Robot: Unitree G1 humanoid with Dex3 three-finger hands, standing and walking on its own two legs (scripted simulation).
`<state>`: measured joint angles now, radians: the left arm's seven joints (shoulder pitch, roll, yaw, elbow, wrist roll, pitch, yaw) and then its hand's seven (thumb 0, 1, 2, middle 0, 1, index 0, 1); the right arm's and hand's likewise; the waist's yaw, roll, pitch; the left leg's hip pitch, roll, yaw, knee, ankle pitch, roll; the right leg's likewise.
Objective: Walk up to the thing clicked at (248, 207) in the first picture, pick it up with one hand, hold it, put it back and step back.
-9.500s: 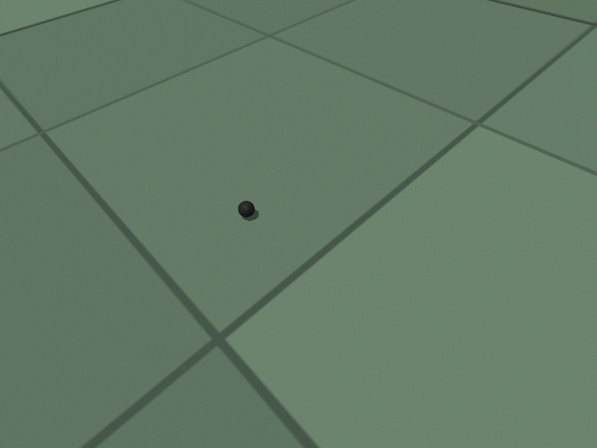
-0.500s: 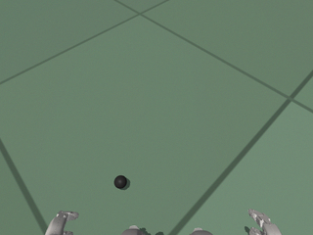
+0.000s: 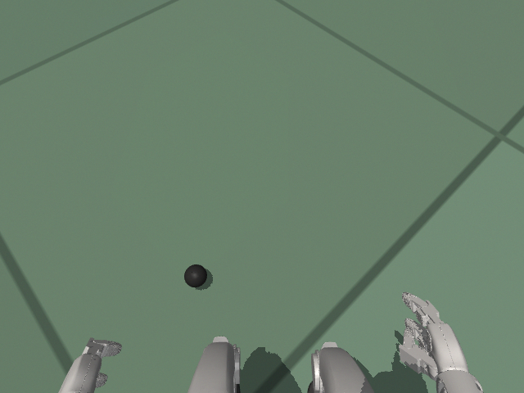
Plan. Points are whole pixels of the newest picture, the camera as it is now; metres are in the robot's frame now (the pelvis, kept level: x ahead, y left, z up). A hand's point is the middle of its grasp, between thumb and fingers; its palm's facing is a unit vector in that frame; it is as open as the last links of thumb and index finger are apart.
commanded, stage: rise first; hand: left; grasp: from above
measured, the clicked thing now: (195, 275) +0.46 +0.25 -0.63
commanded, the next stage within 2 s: approach in 1.82 s
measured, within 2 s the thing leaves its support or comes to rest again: neither
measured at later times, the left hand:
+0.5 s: hand (144, 324) +0.26 +0.30 -0.33, palm faces -0.46 -0.37 -0.81, open 14.1 cm
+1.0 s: hand (158, 299) +0.34 +0.31 -0.44, palm faces -0.46 -0.05 -0.88, open 14.1 cm
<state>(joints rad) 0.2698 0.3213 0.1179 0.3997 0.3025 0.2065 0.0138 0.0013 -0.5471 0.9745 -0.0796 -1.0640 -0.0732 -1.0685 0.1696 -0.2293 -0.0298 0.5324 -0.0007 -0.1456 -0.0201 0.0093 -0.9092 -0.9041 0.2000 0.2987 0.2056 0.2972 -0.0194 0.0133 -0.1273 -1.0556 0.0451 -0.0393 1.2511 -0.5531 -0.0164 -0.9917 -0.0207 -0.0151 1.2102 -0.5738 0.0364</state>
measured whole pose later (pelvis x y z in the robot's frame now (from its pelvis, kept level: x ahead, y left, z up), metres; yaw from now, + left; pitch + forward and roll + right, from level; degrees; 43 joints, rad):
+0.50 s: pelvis -0.06 -0.01 -0.20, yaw -2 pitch +34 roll -3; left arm -0.37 0.54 0.15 0.82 0.79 -0.14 0.10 0.00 -0.55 1.01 -0.08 -1.09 -0.07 -1.09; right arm 0.05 -0.29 -0.07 0.68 -0.02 -0.14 0.04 0.01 -0.90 -0.90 0.20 0.30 0.20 0.30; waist -0.01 0.02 -0.14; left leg -1.90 0.04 -0.08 1.96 -0.66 -0.03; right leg -1.84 0.00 0.00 1.94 -0.70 0.04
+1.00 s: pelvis -0.09 +0.01 -0.30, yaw -6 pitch +32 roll -8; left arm -0.73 0.73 0.13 1.19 1.19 -0.31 0.25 0.00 -0.53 1.03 -0.08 -1.01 -0.07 -1.02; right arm 0.13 -0.28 -0.02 0.75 -0.08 -0.01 0.09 0.00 -0.89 -0.90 0.20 0.30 0.21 0.30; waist -0.12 -0.01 -0.08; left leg -2.22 0.02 -0.14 2.27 -0.62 -0.01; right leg -2.11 0.02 -0.03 2.22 -0.67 0.05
